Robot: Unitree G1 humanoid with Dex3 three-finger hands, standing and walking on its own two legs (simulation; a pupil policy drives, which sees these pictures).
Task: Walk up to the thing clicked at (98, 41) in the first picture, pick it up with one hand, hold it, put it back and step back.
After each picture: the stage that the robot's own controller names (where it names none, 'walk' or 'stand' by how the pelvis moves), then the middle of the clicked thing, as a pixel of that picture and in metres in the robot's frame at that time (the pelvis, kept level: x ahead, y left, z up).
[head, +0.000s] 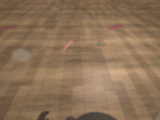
stand; (98, 42) +1.94 -0.24 -0.72
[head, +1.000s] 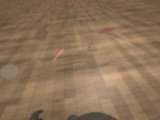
walk; (89, 47) +1.82 +0.10 -0.69
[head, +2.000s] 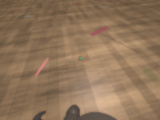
walk; (80, 57) +1.26 +0.26 -0.72
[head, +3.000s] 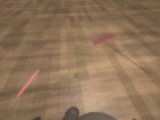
walk; (77, 74) +0.78 +0.21 -0.71
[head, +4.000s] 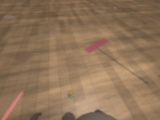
walk; (71, 93) +0.46 +0.19 -0.70
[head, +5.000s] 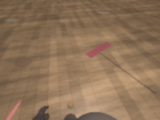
stand; (71, 105) +0.32 +0.20 -0.71
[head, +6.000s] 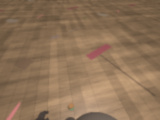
stand; (71, 106) +0.31 +0.18 -0.73
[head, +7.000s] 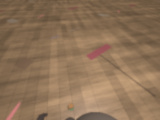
stand; (71, 106) +0.31 +0.19 -0.73
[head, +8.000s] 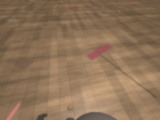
stand; (71, 107) +0.30 +0.19 -0.73
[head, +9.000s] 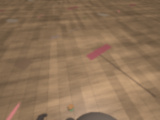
go down; (71, 107) +0.30 +0.19 -0.73
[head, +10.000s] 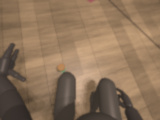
go down; (61, 68) +0.38 +0.23 -0.33
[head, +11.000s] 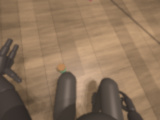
approach; (62, 68) +0.38 +0.24 -0.30
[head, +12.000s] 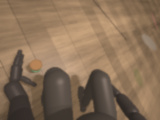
close in; (36, 66) +0.35 +0.27 -0.21
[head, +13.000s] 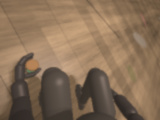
close; (32, 66) +0.35 +0.28 -0.21
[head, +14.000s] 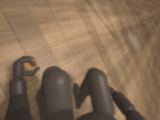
lift; (30, 65) +0.35 +0.27 -0.22
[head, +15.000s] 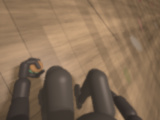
lift; (35, 67) +0.33 +0.26 -0.21
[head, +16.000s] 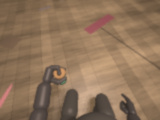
lift; (60, 76) +0.31 +0.19 +0.00
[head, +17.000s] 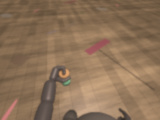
hold; (65, 77) +0.32 +0.17 +0.01
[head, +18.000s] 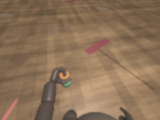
hold; (65, 79) +0.32 +0.17 +0.00
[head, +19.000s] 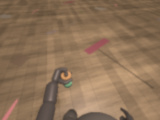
hold; (67, 79) +0.32 +0.16 +0.00
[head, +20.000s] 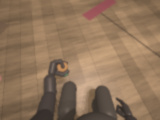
crouch; (63, 69) +0.37 +0.19 -0.08
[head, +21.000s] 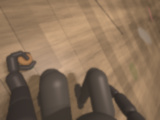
lower; (27, 62) +0.37 +0.29 -0.22
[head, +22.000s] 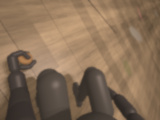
lower; (26, 61) +0.38 +0.28 -0.22
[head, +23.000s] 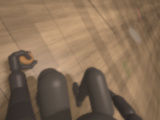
lower; (27, 61) +0.38 +0.28 -0.22
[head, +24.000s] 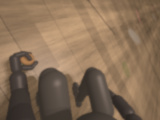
lower; (28, 62) +0.37 +0.28 -0.22
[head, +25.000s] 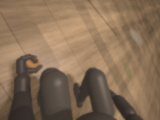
loosen; (32, 65) +0.36 +0.26 -0.22
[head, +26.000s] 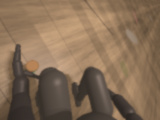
withdraw; (31, 67) +0.35 +0.25 -0.23
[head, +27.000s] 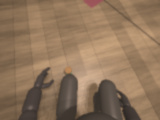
walk; (68, 71) +0.39 +0.20 -0.35
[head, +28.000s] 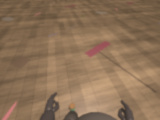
stand; (72, 107) +0.31 +0.15 -0.66
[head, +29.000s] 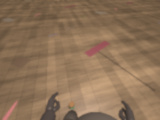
stand; (71, 105) +0.32 +0.17 -0.67
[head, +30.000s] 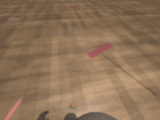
stand; (73, 105) +0.32 +0.15 -0.71
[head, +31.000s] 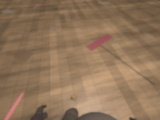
walk; (74, 97) +0.36 +0.16 -0.70
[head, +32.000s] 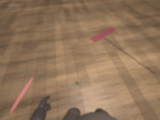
walk; (79, 82) +0.54 +0.12 -0.70
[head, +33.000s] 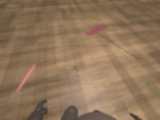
walk; (76, 66) +0.87 +0.20 -0.70
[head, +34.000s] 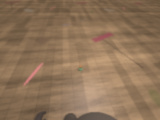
stand; (80, 68) +0.95 +0.14 -0.71
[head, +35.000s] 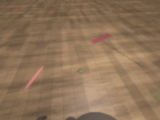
stand; (80, 69) +0.97 +0.14 -0.73
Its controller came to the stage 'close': yes
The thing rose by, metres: 0.71
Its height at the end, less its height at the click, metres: +0.00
